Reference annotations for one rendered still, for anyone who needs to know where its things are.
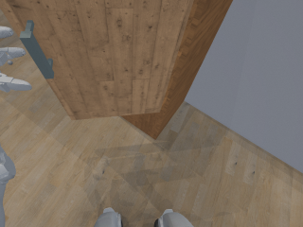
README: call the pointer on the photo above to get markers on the handle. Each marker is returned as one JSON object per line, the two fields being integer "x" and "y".
{"x": 35, "y": 51}

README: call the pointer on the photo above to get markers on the cupboard door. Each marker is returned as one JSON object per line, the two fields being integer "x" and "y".
{"x": 110, "y": 57}

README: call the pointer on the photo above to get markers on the robot right thigh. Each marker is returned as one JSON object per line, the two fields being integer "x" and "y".
{"x": 173, "y": 219}

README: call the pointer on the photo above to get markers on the robot left shin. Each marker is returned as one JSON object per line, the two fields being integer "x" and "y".
{"x": 109, "y": 209}

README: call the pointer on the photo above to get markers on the robot left hand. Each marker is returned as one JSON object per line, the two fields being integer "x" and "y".
{"x": 10, "y": 83}

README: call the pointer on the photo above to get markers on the robot left upper arm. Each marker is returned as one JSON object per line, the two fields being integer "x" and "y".
{"x": 7, "y": 172}

